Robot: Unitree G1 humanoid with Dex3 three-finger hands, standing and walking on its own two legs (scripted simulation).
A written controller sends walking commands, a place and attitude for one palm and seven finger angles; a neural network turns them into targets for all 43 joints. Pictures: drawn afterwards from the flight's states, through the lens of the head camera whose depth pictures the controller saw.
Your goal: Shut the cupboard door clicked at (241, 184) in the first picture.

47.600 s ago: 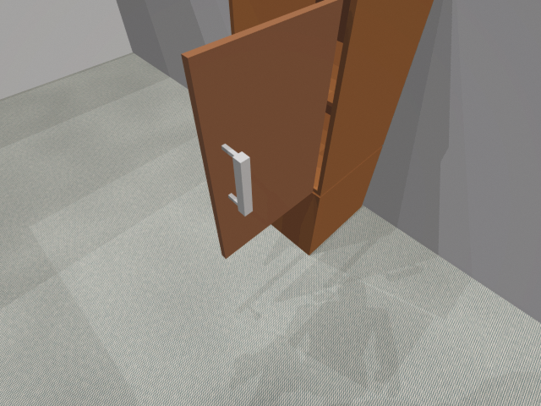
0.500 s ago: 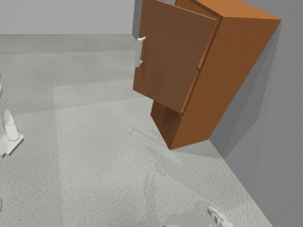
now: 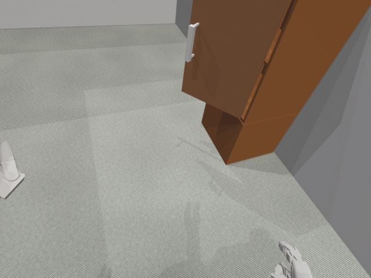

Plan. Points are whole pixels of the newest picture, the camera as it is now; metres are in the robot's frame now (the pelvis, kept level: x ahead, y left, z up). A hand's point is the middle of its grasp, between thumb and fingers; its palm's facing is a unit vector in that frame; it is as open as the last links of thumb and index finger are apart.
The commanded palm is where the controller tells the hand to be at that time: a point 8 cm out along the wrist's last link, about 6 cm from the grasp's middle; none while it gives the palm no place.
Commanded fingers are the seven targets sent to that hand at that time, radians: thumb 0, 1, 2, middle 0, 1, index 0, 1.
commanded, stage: stop stepping back and stand still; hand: left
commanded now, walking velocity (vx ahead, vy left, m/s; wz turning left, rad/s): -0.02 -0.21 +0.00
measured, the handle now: (192, 42) +1.09 +0.00 -0.01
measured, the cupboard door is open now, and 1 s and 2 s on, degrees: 38 38 38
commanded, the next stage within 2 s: let the arm hang, fingers relaxed in 0.62 s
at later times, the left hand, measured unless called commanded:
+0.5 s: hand (41, 147) +0.26 +0.25 +0.19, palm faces +0.41 -0.79 -0.46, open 7.4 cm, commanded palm +0.20 +0.29 +0.19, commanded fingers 0.00 0.90 0.90 -0.20 -0.30 -0.20 -0.30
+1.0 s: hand out of the picture +0.11 +0.18 -0.14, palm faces -0.08 -0.98 -0.18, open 7.4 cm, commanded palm none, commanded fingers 0.00 0.90 0.90 -0.20 -0.30 -0.20 -0.30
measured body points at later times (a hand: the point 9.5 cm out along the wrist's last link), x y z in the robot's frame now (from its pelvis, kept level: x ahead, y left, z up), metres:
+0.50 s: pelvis +0.05 -0.01 +0.01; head +0.06 +0.01 +0.46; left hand +0.24 +0.29 +0.21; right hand +0.19 -0.26 -0.07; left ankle +0.04 +0.11 -0.72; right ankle +0.02 -0.11 -0.72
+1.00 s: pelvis +0.02 +0.01 +0.01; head +0.03 +0.01 +0.46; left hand +0.11 +0.23 -0.13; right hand +0.12 -0.25 -0.12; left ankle +0.04 +0.11 -0.72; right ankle +0.02 -0.11 -0.72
